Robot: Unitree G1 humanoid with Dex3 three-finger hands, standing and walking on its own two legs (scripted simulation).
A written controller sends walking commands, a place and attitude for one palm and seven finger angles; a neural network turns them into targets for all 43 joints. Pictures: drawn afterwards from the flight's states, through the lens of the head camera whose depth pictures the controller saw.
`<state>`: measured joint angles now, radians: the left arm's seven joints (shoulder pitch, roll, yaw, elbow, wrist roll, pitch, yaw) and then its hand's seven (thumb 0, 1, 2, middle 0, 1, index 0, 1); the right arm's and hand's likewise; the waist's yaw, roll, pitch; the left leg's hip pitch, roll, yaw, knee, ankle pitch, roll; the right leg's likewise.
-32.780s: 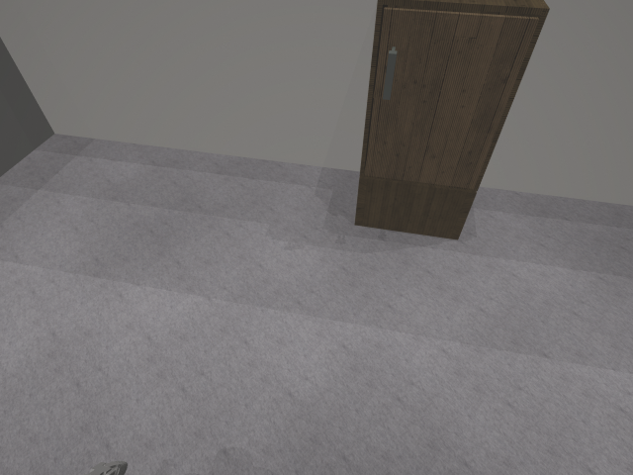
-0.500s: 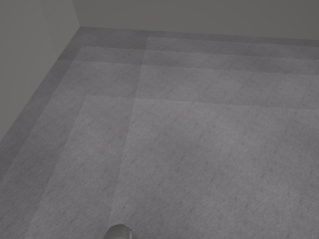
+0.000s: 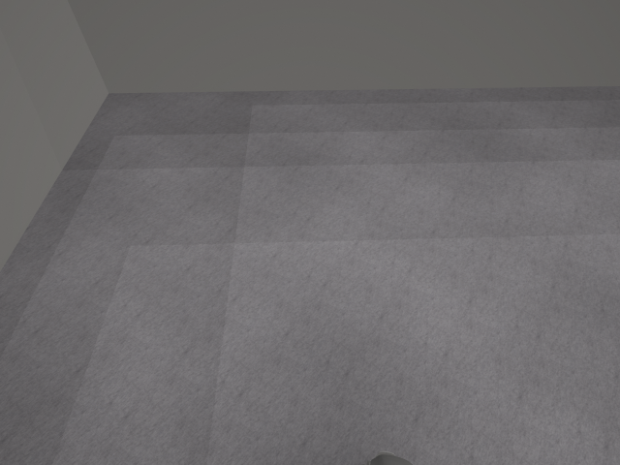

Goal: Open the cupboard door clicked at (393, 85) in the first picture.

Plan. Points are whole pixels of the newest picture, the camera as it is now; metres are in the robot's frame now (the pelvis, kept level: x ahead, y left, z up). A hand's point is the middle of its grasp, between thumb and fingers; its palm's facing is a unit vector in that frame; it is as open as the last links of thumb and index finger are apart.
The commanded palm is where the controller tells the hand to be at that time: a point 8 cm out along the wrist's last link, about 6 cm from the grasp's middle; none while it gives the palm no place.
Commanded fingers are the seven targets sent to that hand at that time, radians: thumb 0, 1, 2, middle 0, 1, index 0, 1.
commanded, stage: turn to face it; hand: left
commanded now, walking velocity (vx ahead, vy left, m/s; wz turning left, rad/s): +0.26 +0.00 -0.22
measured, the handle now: out of the picture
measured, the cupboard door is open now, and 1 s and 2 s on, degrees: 43 43 43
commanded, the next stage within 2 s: none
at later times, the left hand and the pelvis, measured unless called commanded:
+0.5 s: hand (214, 435) +0.20 +0.17 -0.20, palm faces +0.19 -0.96 -0.19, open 7.3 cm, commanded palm none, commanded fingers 0.00 0.90 0.90 -0.20 -0.30 -0.20 -0.30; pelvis +0.17 -0.02 -0.03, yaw +10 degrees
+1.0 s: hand (235, 444) +0.18 +0.13 -0.17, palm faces +0.49 -0.83 -0.26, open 7.4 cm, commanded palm none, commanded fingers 0.00 0.90 0.90 -0.20 -0.30 -0.20 -0.30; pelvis +0.24 -0.08 -0.01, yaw +30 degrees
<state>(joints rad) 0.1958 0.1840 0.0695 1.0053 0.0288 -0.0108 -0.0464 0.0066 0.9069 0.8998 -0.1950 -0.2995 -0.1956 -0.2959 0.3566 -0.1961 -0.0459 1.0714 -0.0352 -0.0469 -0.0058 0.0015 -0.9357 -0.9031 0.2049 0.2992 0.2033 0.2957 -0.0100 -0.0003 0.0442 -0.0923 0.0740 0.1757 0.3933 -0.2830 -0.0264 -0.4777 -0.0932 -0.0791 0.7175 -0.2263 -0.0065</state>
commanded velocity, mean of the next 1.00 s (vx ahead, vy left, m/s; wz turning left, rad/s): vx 0.01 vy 0.00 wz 0.56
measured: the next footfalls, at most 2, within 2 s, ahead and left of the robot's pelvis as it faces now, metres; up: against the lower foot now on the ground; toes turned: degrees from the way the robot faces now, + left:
right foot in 0.06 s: +0.15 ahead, -0.13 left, +0.00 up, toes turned -8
left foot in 0.44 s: +0.27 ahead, +0.09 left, +0.00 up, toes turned +15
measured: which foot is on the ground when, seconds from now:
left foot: down 0.00-0.06, up 0.08-0.42, down 0.44-0.74, up 0.76-1.00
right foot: up 0.00-0.04, down 0.06-0.44, up 0.46-0.72, down 0.74-1.00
